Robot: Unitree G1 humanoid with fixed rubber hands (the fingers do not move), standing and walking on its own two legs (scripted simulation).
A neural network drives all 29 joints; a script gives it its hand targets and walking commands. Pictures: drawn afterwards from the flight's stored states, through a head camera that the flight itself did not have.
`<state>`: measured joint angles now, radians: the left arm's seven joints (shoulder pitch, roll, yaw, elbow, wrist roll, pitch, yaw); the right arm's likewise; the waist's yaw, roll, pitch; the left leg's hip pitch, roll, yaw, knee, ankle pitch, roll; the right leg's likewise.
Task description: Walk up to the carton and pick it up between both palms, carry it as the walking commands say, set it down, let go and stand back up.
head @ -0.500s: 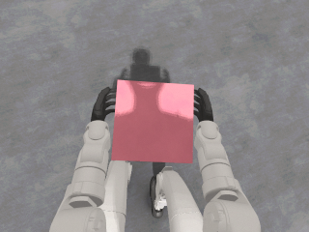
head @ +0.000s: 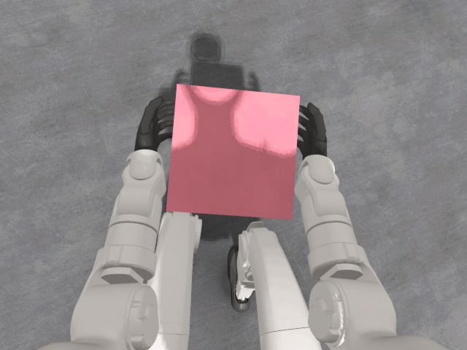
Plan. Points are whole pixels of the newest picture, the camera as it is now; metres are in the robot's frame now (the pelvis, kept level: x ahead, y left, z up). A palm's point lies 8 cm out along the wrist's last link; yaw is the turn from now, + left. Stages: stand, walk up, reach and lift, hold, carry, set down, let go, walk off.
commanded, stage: set down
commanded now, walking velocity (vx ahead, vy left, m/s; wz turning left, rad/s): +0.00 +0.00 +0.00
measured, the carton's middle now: (229, 160) +0.40 +0.01 -0.19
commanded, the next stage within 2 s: none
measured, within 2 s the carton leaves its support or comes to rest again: neither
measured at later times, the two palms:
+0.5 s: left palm (160, 142) +0.42 +0.15 -0.19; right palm (298, 146) +0.44 -0.12 -0.17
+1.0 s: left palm (166, 141) +0.45 +0.15 -0.29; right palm (285, 146) +0.47 -0.13 -0.26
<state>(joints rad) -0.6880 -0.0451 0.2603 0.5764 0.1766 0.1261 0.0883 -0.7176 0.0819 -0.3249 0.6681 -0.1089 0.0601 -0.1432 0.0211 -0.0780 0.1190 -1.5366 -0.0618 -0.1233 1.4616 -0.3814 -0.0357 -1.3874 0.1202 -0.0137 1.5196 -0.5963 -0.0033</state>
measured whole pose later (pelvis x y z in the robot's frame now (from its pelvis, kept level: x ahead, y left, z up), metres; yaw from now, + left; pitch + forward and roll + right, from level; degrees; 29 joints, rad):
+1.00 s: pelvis -0.03 +0.00 -0.13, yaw -4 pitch +34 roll -5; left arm -1.05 0.07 0.32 0.62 0.16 0.21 0.09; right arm -1.13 -0.02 -0.33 0.73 -0.06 0.17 -0.18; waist 0.02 -0.08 0.28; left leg -2.05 -0.06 -0.11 1.86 -0.39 -0.05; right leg -1.91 0.16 -0.03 1.95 -0.64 0.02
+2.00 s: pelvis -0.03 -0.01 -0.19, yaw -4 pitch +35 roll -2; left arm -1.26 0.18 0.31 0.85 0.14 0.21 0.02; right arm -1.22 -0.04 -0.33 0.83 -0.06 0.18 -0.23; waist 0.07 -0.08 0.29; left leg -2.23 -0.07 -0.10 2.01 -0.39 -0.07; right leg -2.11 0.18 -0.03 2.13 -0.65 0.02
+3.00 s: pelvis -0.03 -0.01 -0.19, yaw -4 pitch +35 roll -2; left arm -1.26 0.19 0.34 0.93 0.14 0.14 0.01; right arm -1.22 -0.04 -0.33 0.90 -0.06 0.12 -0.21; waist 0.07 -0.08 0.29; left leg -2.24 -0.07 -0.10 2.03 -0.40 -0.08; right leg -2.11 0.18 -0.03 2.15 -0.65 0.02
